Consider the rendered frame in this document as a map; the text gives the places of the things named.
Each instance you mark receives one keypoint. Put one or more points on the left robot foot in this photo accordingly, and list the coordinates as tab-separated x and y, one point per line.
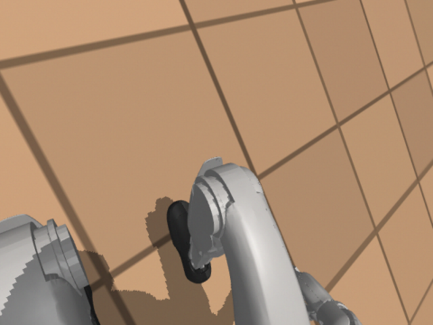
88	292

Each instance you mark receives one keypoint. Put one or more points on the right robot arm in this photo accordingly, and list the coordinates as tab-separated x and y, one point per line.
336	313

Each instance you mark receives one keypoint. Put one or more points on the right robot hand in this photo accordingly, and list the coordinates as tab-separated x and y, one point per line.
313	293

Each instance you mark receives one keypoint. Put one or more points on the right robot foot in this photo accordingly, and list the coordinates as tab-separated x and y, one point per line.
177	224

